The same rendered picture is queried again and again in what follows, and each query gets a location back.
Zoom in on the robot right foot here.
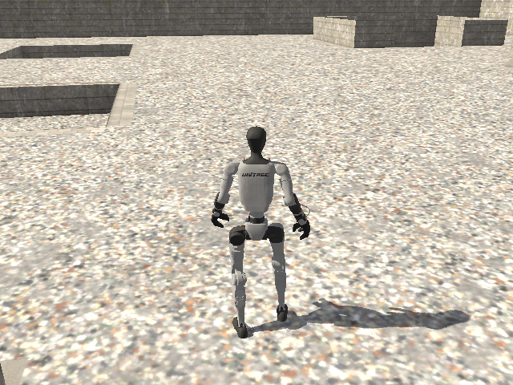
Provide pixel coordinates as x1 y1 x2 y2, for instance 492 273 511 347
277 304 288 322

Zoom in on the robot right forearm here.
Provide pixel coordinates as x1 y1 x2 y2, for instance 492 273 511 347
289 193 307 225

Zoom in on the right robot upper arm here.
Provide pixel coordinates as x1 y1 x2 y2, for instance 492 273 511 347
273 161 296 206

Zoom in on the right robot hand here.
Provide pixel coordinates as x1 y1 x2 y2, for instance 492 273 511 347
293 220 310 240

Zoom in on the right robot thigh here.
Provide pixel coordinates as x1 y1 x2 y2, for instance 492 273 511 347
268 223 285 270

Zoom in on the left robot hand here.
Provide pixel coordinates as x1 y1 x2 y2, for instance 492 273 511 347
211 213 229 228

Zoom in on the robot left forearm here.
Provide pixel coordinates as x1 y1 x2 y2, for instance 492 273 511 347
212 192 225 217

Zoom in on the left robot upper arm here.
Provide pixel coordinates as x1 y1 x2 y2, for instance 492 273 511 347
217 161 240 205

